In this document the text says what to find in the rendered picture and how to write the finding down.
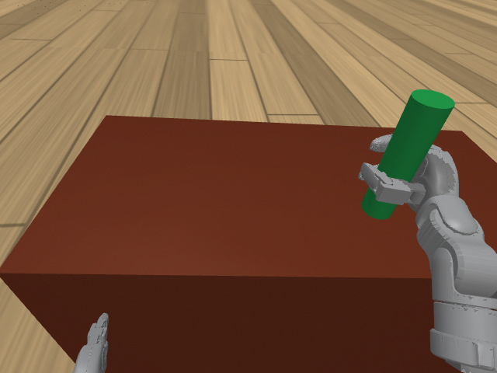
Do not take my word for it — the can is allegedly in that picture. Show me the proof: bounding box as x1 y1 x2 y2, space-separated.
361 89 455 220

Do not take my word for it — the right robot arm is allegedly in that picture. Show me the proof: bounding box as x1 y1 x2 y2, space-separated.
415 195 497 373

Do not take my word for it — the right robot hand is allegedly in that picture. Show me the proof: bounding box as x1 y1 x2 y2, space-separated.
358 134 459 214

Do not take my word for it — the left robot hand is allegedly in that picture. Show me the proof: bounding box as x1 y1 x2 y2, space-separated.
73 313 109 373

